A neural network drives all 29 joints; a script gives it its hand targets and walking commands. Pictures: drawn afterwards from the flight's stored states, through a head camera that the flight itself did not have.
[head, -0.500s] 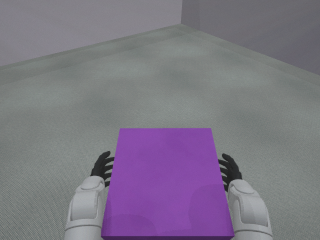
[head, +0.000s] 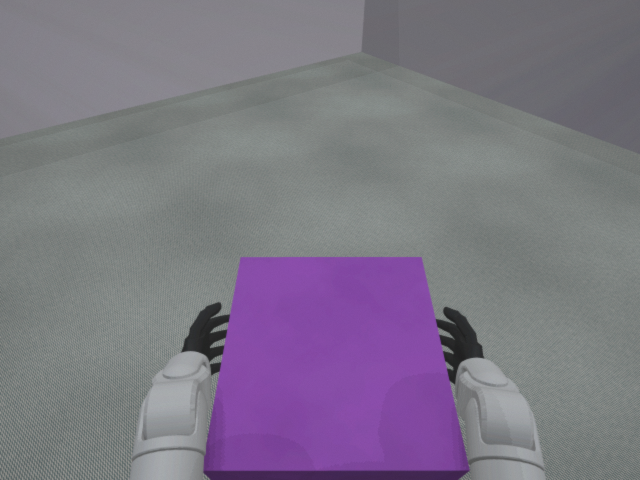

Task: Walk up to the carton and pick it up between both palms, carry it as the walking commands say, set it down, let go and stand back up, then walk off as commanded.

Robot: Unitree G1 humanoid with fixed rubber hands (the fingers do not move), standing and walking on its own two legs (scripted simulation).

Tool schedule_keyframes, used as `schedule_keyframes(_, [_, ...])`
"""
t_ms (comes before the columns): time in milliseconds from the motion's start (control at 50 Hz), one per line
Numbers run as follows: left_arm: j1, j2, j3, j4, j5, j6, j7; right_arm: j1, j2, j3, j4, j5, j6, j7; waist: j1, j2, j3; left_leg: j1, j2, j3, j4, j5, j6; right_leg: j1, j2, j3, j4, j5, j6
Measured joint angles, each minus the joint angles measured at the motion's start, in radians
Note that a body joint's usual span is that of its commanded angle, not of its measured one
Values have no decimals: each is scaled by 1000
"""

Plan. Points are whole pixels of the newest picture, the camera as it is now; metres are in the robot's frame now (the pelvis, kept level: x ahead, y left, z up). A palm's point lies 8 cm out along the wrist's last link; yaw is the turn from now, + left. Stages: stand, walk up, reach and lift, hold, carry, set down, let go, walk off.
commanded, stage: hold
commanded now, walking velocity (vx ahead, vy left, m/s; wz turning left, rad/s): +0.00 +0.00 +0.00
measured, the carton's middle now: (330, 388) +0.28 +0.00 -0.03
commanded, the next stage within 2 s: carry in 0.44 s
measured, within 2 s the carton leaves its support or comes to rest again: neither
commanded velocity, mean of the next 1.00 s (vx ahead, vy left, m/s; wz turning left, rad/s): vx -0.07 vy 0.00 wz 0.00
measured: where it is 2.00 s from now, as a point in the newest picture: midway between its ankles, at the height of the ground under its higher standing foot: outside the picture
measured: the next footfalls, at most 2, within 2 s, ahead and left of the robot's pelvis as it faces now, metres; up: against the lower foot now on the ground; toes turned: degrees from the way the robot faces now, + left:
right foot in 1.06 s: -0.04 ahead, -0.06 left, +0.00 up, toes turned -10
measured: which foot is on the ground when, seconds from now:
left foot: down 0.00-1.00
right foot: down 0.00-0.88, up 0.90-1.00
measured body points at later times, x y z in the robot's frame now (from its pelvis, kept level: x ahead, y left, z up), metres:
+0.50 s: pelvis +0.00 +0.00 -0.01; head -0.03 +0.00 +0.44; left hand +0.29 +0.17 +0.03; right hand +0.28 -0.17 +0.03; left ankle +0.01 +0.11 -0.75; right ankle +0.02 -0.11 -0.75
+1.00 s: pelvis -0.07 +0.02 -0.01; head -0.11 +0.02 +0.43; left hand +0.18 +0.18 +0.07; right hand +0.16 -0.16 +0.08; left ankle +0.01 +0.11 -0.75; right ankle -0.05 -0.10 -0.73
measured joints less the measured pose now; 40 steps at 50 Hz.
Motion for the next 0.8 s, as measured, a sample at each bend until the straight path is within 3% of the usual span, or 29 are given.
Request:
schedule_keyframes(420, [21,-3,-8,-27,-5,4,6,15,-5,11,-18,4,2,2,-1,1,1,4,0,2,-10,2,0,0,0,4,-4,0,0])
schedule_keyframes(480, [22,-2,-4,-43,-22,16,9,12,-2,16,-39,4,19,1,-2,5,-71,-117,1,7,84,-32,-1,-115,5,4,76,-26,0])
schedule_keyframes(640, [43,3,-32,-255,-111,117,59,14,-18,42,-245,82,126,-36,-2,7,-146,-352,-1,37,293,-102,6,-364,12,25,296,-92,6])
schedule_keyframes(800, [123,-21,-61,-490,-177,273,113,106,-11,48,-479,175,264,-93,-8,-2,-177,-445,5,59,333,-126,1,-451,13,38,310,-50,10])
